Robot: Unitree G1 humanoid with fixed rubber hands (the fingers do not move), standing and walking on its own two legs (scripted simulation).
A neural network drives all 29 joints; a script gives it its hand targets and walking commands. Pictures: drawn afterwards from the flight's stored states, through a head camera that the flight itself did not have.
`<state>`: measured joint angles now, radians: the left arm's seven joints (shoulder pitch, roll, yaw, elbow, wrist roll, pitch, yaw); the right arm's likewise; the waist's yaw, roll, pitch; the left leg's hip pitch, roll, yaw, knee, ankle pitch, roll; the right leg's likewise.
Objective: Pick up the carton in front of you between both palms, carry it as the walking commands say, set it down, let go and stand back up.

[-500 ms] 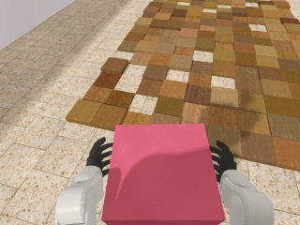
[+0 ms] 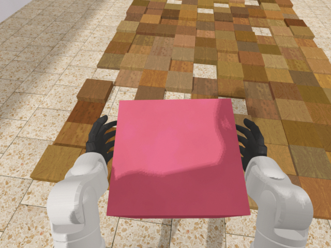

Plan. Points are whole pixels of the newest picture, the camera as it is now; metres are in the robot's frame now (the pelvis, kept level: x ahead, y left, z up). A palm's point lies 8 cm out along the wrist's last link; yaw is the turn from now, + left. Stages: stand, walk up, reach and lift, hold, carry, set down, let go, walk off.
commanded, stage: carry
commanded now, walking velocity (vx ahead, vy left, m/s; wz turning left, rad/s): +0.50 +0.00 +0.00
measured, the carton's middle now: (175, 168) +0.28 +0.00 +0.06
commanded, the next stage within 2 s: none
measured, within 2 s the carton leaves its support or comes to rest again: neither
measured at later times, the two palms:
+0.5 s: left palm (126, 45) +0.68 +0.15 +0.12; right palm (217, 46) +0.70 -0.15 +0.12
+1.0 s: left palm out of the picture +1.08 +0.12 +0.21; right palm out of the picture +1.05 -0.19 +0.22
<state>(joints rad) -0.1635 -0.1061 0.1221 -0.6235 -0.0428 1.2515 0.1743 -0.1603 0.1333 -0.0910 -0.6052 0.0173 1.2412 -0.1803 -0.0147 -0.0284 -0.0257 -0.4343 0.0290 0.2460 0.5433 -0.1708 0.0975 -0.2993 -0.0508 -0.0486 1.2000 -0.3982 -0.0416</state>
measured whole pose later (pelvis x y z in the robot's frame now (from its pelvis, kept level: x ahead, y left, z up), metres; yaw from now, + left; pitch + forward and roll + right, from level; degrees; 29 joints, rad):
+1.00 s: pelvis +0.71 +0.01 +0.06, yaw +0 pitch +7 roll +0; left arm -0.58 -0.14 0.28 -0.35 0.07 1.14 0.19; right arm -0.59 0.09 -0.25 -0.30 0.07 1.15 -0.22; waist -0.15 0.00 0.02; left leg -0.13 0.01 0.01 0.46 -0.41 -0.05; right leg -0.60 0.03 -0.10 0.51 -0.03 -0.03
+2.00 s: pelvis +1.36 +0.01 +0.02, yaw +2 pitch +3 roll -1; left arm -0.43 -0.10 0.20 -0.01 0.04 1.06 0.16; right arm -0.41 0.13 -0.26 -0.05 -0.10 1.07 -0.16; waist 0.16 0.01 -0.10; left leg -0.45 0.02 0.03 1.23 -0.61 0.02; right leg -0.25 0.07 -0.14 0.52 -0.65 -0.15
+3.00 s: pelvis +2.07 +0.04 +0.02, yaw +0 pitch +4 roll +0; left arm -0.33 -0.14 0.22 -0.14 0.05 1.08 0.13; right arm -0.29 0.16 -0.20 -0.19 -0.07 1.08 -0.14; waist -0.06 0.00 -0.09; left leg -0.40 -0.02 0.16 0.55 -0.21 0.11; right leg -0.33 0.00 -0.03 1.14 -0.46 -0.03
